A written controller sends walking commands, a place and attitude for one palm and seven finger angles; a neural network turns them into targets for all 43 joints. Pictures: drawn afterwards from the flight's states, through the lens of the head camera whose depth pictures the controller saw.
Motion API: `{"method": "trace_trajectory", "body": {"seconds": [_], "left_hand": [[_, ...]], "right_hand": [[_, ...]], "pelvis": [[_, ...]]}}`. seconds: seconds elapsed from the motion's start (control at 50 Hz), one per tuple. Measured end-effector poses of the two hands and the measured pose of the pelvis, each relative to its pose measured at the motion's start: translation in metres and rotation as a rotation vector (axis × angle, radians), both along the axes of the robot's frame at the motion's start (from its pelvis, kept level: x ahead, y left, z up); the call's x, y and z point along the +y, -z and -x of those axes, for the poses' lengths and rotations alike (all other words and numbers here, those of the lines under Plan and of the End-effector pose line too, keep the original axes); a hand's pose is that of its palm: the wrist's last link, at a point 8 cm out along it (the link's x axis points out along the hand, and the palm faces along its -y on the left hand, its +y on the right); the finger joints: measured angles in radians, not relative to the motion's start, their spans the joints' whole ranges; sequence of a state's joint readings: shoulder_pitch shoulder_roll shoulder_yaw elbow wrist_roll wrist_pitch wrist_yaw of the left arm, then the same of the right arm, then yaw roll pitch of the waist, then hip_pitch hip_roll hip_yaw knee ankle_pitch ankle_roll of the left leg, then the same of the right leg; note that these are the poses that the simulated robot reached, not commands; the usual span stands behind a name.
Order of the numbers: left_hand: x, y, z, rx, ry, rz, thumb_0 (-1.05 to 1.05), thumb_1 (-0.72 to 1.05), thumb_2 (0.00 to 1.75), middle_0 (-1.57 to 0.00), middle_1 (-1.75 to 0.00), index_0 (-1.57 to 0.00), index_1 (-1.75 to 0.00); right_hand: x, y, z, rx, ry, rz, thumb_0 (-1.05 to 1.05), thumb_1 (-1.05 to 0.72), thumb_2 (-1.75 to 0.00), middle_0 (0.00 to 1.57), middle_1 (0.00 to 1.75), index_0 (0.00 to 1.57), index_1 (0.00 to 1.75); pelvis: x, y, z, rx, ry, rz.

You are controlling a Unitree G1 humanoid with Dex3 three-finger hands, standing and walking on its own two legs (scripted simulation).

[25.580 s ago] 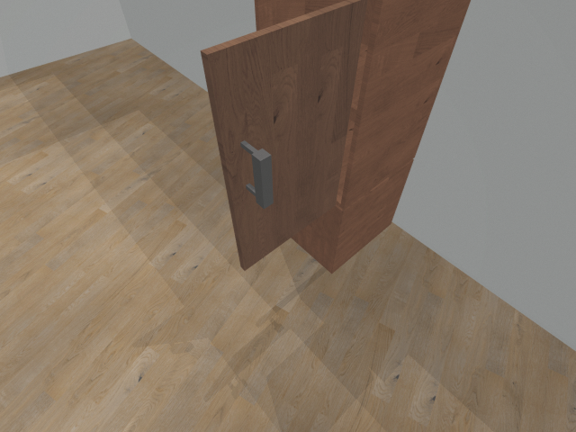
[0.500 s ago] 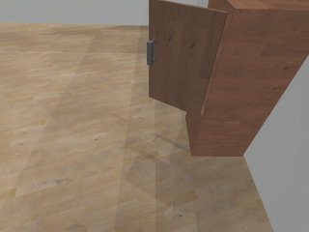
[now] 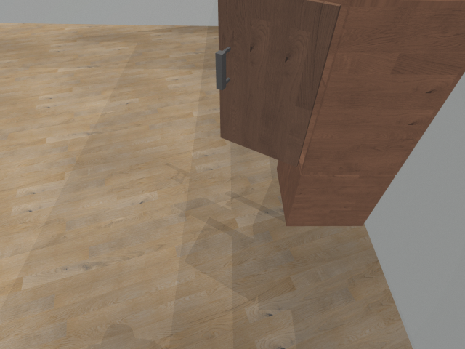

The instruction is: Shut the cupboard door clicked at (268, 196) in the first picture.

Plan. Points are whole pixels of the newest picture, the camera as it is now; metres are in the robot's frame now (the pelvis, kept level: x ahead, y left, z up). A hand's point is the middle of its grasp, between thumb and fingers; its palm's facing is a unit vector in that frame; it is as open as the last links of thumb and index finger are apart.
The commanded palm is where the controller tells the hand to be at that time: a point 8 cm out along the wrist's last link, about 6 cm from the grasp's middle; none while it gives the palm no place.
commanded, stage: look to check the result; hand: left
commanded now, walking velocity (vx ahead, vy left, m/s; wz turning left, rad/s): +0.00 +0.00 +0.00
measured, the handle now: (224, 68) +0.98 +0.07 +0.00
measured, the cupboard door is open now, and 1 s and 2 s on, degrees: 60 60 60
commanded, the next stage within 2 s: walk to a spot facing it in 0.24 s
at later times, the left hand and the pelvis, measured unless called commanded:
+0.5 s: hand out of the picture +0.00 +0.15 -0.18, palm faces +0.08 -0.98 -0.18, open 7.4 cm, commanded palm none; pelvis +0.01 -0.01 +0.00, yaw +2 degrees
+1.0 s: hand out of the picture +0.07 +0.22 -0.15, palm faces +0.34 -0.89 -0.30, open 7.4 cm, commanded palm none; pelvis +0.01 -0.04 -0.01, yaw +21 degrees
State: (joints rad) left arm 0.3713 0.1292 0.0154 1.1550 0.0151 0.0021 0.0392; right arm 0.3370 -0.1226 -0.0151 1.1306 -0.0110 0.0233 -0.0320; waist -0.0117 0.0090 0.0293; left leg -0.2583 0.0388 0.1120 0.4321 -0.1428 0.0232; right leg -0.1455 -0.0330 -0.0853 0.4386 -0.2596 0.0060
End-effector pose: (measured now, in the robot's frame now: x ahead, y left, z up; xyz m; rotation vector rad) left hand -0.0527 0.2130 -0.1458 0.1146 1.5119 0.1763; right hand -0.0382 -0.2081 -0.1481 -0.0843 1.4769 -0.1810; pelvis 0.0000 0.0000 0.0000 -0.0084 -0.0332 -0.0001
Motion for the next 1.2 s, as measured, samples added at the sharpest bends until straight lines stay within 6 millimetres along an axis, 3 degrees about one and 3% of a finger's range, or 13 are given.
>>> {"method": "trace_trajectory", "body": {"seconds": [0.42,0.56,0.7,0.84,0.94,1.0,1.06,1.2], "left_hand": [[-0.013,0.002,-0.041,-0.065,0.009,0.011,0.0,0.91,0.9,-0.2,-0.29,-0.2,-0.3],[-0.006,0.011,-0.047,-0.092,-0.059,-0.005,0.0,0.91,0.9,-0.2,-0.29,-0.2,-0.3],[0.023,0.026,-0.058,-0.137,-0.135,-0.028,0.01,0.91,0.9,-0.2,-0.3,-0.2,-0.3],[0.047,-0.004,-0.09,-0.266,-0.15,-0.102,0.01,0.91,0.9,-0.2,-0.29,-0.2,-0.3],[0.049,-0.023,-0.104,-0.364,-0.176,-0.16,0.01,0.91,0.9,-0.2,-0.29,-0.2,-0.3],[0.042,-0.028,-0.097,-0.399,-0.202,-0.203,0.0,0.91,0.9,-0.2,-0.29,-0.2,-0.3],[0.031,-0.029,-0.075,-0.365,-0.24,-0.232,0.0,0.91,0.9,-0.2,-0.29,-0.2,-0.3],[0.004,-0.022,-0.018,-0.245,-0.365,-0.205,0.01,0.91,0.9,-0.2,-0.3,-0.2,-0.3]], "right_hand": [[-0.007,0.001,-0.031,-0.03,-0.022,-0.008,0.0,-0.91,-0.9,0.2,0.3,0.2,0.3],[-0.013,0.007,-0.042,0.005,-0.07,0.002,0.0,-0.91,-0.9,0.2,0.3,0.2,0.3],[-0.018,0.006,-0.084,-0.038,-0.179,0.064,0.0,-0.91,-0.9,0.2,0.3,0.2,0.3],[-0.031,-0.01,-0.128,-0.121,-0.292,0.092,0.0,-0.9,-0.9,0.21,0.3,0.2,0.3],[-0.05,-0.013,-0.163,-0.159,-0.371,0.094,0.0,-0.9,-0.9,0.21,0.3,0.2,0.3],[-0.062,-0.007,-0.187,-0.184,-0.408,0.084,0.0,-0.9,-0.9,0.21,0.3,0.2,0.3],[-0.068,-0.003,-0.213,-0.21,-0.447,0.076,0.0,-0.9,-0.9,0.2,0.3,0.2,0.3],[-0.043,-0.011,-0.259,-0.245,-0.568,0.038,0.0,-0.91,-0.9,0.2,0.3,0.2,0.3]], "pelvis": [[-0.009,0.0,-0.013,0.003,-0.01,-0.004],[-0.008,0.009,-0.016,0.014,-0.078,0.014],[0.003,0.021,-0.018,0.026,-0.164,0.014],[-0.004,0.006,-0.012,0.065,-0.243,0.027],[-0.021,0.003,-0.011,0.079,-0.32,0.038],[-0.036,0.009,-0.014,0.09,-0.368,0.017],[-0.044,0.011,-0.015,0.076,-0.406,0.008],[-0.047,0.006,-0.024,0.053,-0.515,-0.026]]}}
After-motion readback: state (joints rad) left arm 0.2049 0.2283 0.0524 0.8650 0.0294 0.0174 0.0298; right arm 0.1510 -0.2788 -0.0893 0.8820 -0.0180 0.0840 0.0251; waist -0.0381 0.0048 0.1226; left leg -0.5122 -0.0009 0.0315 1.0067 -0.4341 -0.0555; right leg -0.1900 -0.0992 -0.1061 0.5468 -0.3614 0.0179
